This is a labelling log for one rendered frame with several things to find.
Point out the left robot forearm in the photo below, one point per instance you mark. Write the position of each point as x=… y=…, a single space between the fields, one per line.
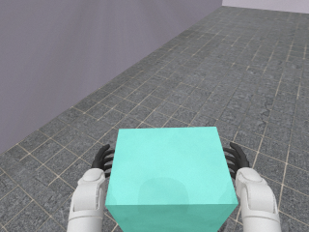
x=87 y=203

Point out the robot left hand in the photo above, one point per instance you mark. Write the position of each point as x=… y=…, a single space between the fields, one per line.
x=100 y=159

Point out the robot right hand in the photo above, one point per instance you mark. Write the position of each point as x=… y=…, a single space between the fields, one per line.
x=239 y=159

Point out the carton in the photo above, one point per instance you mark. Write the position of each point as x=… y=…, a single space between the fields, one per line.
x=170 y=180

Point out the right robot forearm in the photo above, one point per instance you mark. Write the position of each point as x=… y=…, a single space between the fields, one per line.
x=258 y=206

